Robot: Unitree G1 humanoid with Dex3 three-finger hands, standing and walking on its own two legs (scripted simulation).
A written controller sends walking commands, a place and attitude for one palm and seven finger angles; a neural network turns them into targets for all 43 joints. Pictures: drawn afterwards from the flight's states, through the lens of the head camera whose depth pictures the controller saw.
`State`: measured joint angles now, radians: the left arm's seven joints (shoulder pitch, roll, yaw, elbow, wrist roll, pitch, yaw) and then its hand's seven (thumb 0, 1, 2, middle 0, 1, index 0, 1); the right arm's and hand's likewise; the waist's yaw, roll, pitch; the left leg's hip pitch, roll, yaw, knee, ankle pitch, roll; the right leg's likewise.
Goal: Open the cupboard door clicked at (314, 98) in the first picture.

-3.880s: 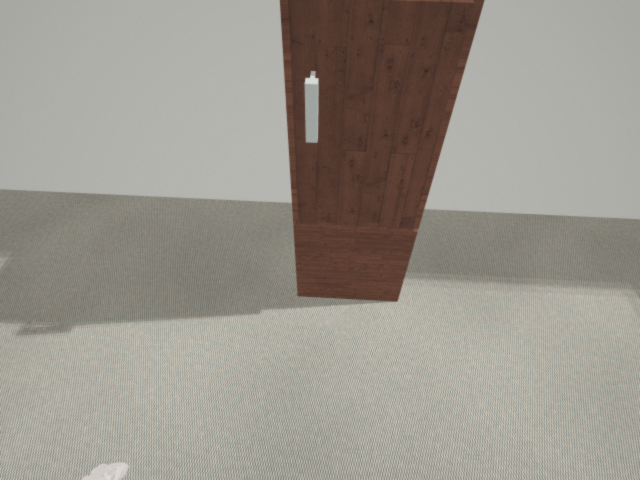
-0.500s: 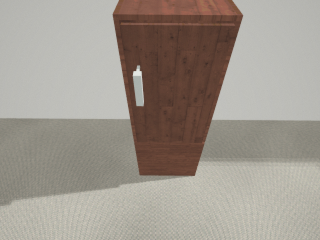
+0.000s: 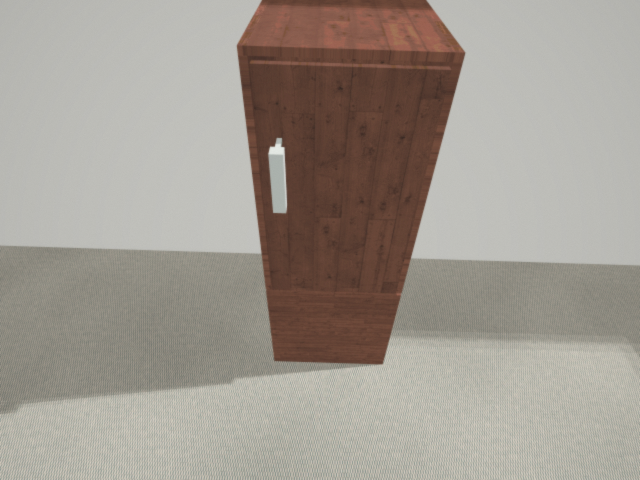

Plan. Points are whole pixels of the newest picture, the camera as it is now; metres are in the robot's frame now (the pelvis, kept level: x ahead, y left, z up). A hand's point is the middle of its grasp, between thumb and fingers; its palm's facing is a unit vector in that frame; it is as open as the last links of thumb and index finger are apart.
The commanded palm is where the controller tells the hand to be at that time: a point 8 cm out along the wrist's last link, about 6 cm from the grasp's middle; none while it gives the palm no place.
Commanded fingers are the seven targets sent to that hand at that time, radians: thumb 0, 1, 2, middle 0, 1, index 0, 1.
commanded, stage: come to a stop and stand still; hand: left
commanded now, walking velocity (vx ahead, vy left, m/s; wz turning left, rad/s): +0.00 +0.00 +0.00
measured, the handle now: (279, 175) +0.65 +0.11 +0.04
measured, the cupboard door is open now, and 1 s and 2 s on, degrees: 0 0 0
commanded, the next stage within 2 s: look again from close up in 0.18 s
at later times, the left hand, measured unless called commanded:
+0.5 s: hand out of the picture -0.04 +0.17 -0.18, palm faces +0.03 -0.99 -0.15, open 7.4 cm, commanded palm none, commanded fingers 0.00 0.90 0.90 -0.20 -0.30 -0.20 -0.30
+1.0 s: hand out of the picture -0.03 +0.18 -0.18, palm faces +0.04 -0.99 -0.16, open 7.4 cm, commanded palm none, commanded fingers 0.00 0.90 0.90 -0.20 -0.30 -0.20 -0.30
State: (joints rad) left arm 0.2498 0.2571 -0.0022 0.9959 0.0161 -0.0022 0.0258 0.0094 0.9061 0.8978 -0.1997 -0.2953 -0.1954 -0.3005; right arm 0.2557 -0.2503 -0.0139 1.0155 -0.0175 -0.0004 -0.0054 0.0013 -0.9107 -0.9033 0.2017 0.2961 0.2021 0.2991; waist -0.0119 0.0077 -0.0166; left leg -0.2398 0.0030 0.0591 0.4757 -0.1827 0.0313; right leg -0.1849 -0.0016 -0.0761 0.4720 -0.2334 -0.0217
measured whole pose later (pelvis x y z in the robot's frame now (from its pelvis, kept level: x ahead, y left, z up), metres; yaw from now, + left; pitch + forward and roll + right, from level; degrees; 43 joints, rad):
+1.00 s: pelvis +0.01 +0.02 +0.00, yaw -1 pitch -1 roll +0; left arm 0.40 0.12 0.01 1.10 0.03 0.01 0.04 0.01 0.91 0.90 -0.20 -0.29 -0.19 -0.30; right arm 0.32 -0.12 -0.03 1.12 -0.01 0.01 -0.02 0.00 -0.91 -0.90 0.20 0.30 0.20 0.30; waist 0.00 -0.01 -0.02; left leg -0.24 -0.03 0.08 0.42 -0.17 0.06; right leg -0.20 -0.03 -0.05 0.46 -0.25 0.01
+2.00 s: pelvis +0.11 -0.10 -0.01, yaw +2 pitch -1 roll +0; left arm 0.15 0.15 0.05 0.97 0.03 0.02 0.05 0.00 0.93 0.90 -0.20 -0.30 -0.20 -0.30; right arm 0.20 -0.21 -0.07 1.02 -0.01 0.06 -0.02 0.00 -0.91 -0.90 0.20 0.30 0.20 0.30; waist 0.01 0.00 0.10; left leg -0.37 0.00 0.07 0.85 -0.48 -0.04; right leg -0.31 -0.10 -0.14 0.54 -0.20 0.01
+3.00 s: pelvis +0.09 -0.11 +0.00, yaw +1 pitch -2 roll +0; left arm 0.33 0.14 -0.02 1.07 0.01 -0.02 0.04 0.01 0.91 0.90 -0.20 -0.30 -0.19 -0.30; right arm 0.31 -0.14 0.01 1.09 -0.01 -0.01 -0.02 0.01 -0.92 -0.90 0.20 0.30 0.20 0.30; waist -0.01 -0.01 0.00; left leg -0.25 0.01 0.08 0.50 -0.22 0.02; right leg -0.18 0.00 -0.06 0.49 -0.29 -0.02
